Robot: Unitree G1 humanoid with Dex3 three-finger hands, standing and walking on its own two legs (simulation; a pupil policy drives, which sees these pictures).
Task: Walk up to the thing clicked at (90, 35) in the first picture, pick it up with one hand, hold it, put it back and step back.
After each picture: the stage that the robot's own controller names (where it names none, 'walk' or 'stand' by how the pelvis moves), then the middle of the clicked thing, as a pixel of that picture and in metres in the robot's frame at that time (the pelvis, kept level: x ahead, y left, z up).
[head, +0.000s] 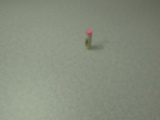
stand; (88, 40) +1.38 -0.10 -0.65
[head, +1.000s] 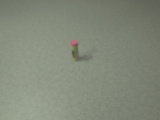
walk; (75, 51) +1.25 +0.16 -0.63
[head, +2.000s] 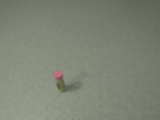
walk; (60, 82) +0.78 +0.24 -0.65
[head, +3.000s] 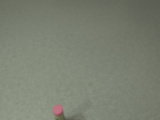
walk; (59, 116) +0.51 +0.20 -0.65
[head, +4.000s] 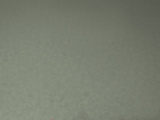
stand; out of the picture +0.40 +0.18 -0.65
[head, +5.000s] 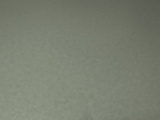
stand; out of the picture +0.38 +0.17 -0.66
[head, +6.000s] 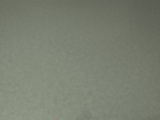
stand; out of the picture +0.39 +0.19 -0.66
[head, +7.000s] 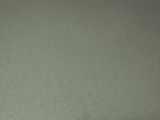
stand; out of the picture +0.38 +0.19 -0.66
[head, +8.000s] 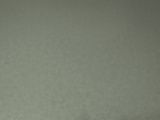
stand; out of the picture +0.38 +0.20 -0.66
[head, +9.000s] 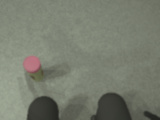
go down; (35, 70) +0.44 +0.19 -0.37
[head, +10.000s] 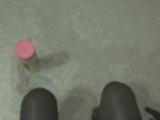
go down; (29, 58) +0.46 +0.19 -0.28
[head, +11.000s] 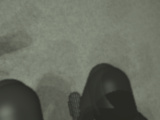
close in; out of the picture +0.46 +0.23 -0.17
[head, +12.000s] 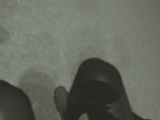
close; out of the picture +0.46 +0.25 -0.17
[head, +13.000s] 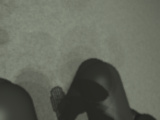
lift; out of the picture +0.44 +0.25 -0.17
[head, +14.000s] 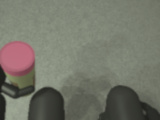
lift; (22, 75) +0.33 +0.20 -0.02
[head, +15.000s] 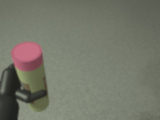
hold; (34, 82) +0.32 +0.15 +0.09
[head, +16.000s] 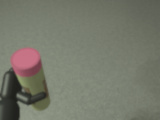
hold; (34, 84) +0.33 +0.16 +0.06
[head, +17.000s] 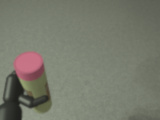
hold; (36, 87) +0.32 +0.15 +0.04
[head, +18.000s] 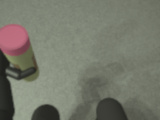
crouch; (23, 59) +0.41 +0.17 -0.03
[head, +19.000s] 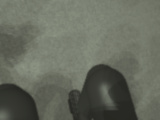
lower; out of the picture +0.46 +0.23 -0.14
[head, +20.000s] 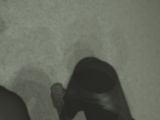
lower; out of the picture +0.46 +0.25 -0.17
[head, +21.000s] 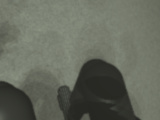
lower; out of the picture +0.45 +0.24 -0.16
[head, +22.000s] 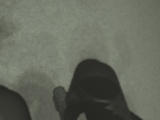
lower; out of the picture +0.47 +0.23 -0.16
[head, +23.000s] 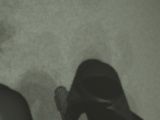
loosen; out of the picture +0.46 +0.24 -0.16
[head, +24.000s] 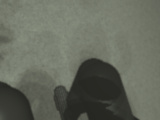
withdraw; out of the picture +0.45 +0.23 -0.18
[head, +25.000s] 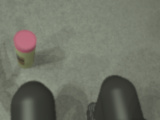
walk; (25, 52) +0.46 +0.19 -0.22
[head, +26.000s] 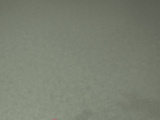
stand; out of the picture +0.38 +0.16 -0.58
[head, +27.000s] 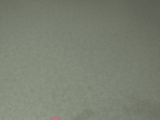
stand; out of the picture +0.40 +0.16 -0.60
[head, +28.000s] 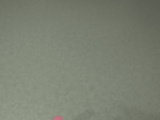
stand; out of the picture +0.39 +0.15 -0.61
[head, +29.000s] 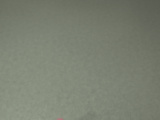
walk; out of the picture +0.41 +0.17 -0.65
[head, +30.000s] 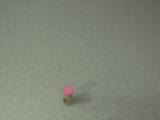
walk; (67, 96) +0.52 +0.06 -0.63
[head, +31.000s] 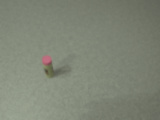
walk; (48, 67) +0.72 +0.24 -0.63
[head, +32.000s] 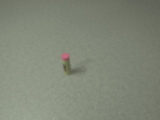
stand; (66, 64) +1.00 +0.21 -0.64
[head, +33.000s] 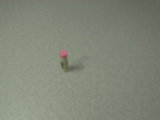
stand; (64, 61) +1.01 +0.19 -0.66
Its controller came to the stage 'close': yes
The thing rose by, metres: 0.69
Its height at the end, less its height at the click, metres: +0.00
